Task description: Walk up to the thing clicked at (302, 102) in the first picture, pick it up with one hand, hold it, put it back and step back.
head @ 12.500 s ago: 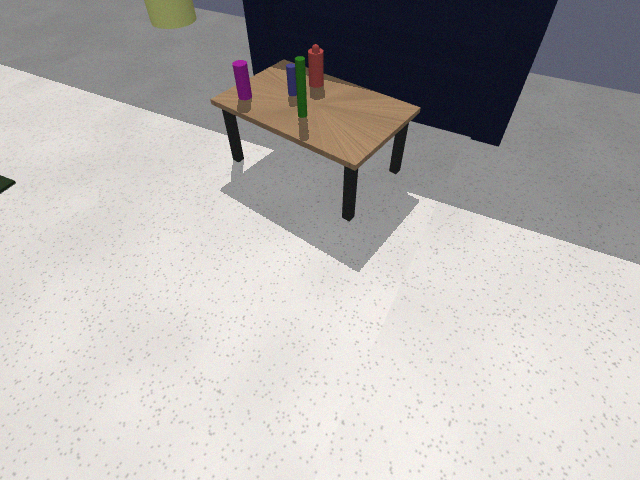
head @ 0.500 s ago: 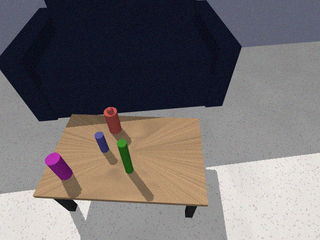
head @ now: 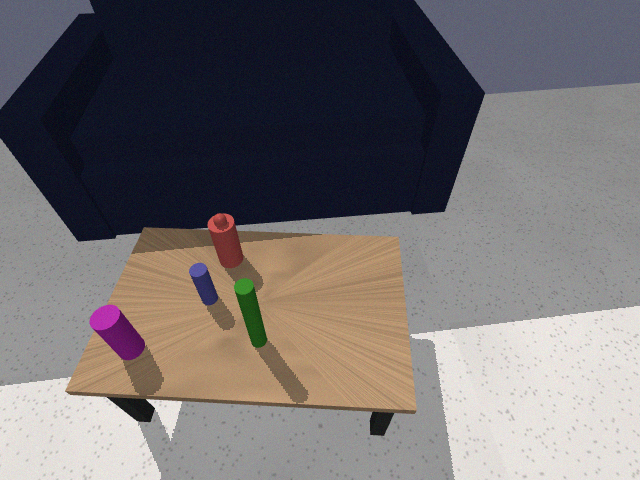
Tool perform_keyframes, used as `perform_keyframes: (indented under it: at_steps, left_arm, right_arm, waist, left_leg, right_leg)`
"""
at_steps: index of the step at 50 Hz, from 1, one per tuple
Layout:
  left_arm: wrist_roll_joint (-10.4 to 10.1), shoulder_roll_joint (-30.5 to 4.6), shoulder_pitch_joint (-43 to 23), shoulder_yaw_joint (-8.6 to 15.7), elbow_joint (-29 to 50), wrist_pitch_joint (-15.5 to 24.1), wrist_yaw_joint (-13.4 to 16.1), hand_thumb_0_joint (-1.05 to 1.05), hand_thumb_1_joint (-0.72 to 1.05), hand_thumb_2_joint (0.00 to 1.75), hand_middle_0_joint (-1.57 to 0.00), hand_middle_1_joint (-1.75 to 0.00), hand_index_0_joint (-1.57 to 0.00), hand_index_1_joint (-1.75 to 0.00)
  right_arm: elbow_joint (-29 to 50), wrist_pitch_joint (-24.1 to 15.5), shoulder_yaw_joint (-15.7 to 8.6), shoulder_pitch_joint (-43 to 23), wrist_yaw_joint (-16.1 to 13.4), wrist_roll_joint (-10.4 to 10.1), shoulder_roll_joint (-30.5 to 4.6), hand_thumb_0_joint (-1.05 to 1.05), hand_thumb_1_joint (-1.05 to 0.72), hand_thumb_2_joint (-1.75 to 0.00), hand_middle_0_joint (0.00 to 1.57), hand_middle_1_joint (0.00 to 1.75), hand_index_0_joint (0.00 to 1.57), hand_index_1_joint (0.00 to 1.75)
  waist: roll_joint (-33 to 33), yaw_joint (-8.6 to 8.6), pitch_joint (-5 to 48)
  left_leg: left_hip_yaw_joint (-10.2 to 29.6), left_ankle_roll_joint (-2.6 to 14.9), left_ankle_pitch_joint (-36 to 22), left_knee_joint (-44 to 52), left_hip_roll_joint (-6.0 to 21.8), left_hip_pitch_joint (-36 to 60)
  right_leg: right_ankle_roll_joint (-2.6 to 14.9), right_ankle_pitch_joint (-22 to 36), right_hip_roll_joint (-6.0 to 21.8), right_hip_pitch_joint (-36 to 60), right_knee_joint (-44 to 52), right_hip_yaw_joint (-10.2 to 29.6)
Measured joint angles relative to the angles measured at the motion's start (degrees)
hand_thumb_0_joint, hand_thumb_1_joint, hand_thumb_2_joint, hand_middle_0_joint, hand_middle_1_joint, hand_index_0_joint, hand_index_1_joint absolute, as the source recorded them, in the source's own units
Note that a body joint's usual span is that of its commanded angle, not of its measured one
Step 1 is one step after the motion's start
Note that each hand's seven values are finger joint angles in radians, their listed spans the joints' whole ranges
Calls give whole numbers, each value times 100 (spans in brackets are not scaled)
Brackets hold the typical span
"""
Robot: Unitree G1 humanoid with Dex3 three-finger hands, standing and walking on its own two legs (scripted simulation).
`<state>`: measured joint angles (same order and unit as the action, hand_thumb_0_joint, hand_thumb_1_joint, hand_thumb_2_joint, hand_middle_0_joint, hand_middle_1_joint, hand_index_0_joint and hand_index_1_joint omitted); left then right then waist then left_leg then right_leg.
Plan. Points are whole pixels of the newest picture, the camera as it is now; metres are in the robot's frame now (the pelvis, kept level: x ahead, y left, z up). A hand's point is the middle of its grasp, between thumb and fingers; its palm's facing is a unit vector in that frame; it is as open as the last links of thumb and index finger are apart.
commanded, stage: go down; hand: left
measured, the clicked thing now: (252, 316) +0.49 +0.19 -0.31
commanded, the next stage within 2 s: none
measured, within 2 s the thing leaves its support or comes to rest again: neither
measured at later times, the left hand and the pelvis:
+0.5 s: hand out of the picture +0.14 +0.27 -0.15, palm faces +0.04 -0.94 -0.33, open 15.3 cm; pelvis +0.00 +0.00 -0.02, yaw +2 degrees
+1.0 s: hand out of the picture +0.14 +0.27 -0.15, palm faces +0.05 -0.95 -0.32, open 17.3 cm; pelvis +0.01 +0.01 -0.06, yaw +3 degrees
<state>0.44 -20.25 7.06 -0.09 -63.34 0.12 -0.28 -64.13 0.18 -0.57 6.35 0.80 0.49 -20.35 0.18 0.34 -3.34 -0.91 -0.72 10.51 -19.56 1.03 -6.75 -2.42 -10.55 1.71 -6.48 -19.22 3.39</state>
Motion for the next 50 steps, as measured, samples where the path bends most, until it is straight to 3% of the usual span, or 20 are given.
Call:
perform_keyframes:
  at_steps: [4,7,12,16,23,31,38,50]
  left_arm:
    - [-5,-1,-13,7,0,-1,-5,1,90,90,-20,-30,-20,-30]
    - [-109,102,-165,206,350,102,83,1,86,86,-17,-26,-17,-26]
    - [206,120,-885,765,355,48,-67,1,66,66,-10,-15,-10,-14]
    - [360,85,-767,942,948,-325,-191,1,44,44,-7,-9,-8,-8]
    - [382,60,-313,911,1785,-1332,-352,0,2,19,-6,-4,-7,-3]
    - [375,101,153,921,2798,-1772,-535,0,-35,8,-8,-5,-8,-4]
    - [342,53,549,937,3724,-2162,-605,0,-48,6,-9,-5,-8,-6]
    - [148,-68,1198,961,5076,-2841,-688,0,-52,7,-9,-6,-8,-6]
  right_arm:
    - [6,-9,0,4,3,-3,3,0,-91,-90,21,30,21,30]
    - [785,-148,36,340,-152,-229,56,1,-93,-91,21,30,21,30]
    - [1555,-304,-41,525,-230,-208,397,1,-97,-92,21,30,21,30]
    - [1925,-338,-46,673,-251,-198,608,1,-97,-91,21,30,21,30]
    - [2414,-388,16,770,-282,-220,651,1,-94,-90,21,30,21,30]
    - [2692,-634,38,679,-442,-173,591,1,-89,-89,21,30,21,30]
    - [2900,-730,64,667,-603,-149,600,1,-87,-89,21,30,21,30]
    - [3243,-870,112,791,-798,-167,660,1,-86,-88,21,30,21,30]
  waist:
    - [7,-1,4]
    - [-13,8,13]
    - [36,25,58]
    - [21,86,203]
    - [-89,128,452]
    - [-92,60,632]
    - [-109,67,814]
    - [-208,104,1079]
  left_leg:
    - [0,3,-7,10,-10,5]
    - [95,12,110,-379,-26,-462]
    - [158,-15,298,-1011,7,-1255]
    - [156,-19,404,-1203,26,-1443]
    - [177,13,628,-1541,3,-1646]
    - [237,28,987,-2235,-21,-2168]
    - [309,26,1279,-2804,-11,-2605]
    - [417,11,1667,-3604,-4,-3320]
  right_leg:
    - [-2,-8,10,-6,-14,0]
    - [3,-132,17,-408,-352,-85]
    - [24,-316,-30,-1166,-946,-127]
    - [31,-398,-52,-1341,-1098,-120]
    - [-3,-598,-33,-1501,-1370,-138]
    - [-28,-960,-21,-1980,-2028,-183]
    - [-31,-1242,-44,-2366,-2537,-242]
    - [-27,-1629,-70,-3019,-3279,-328]
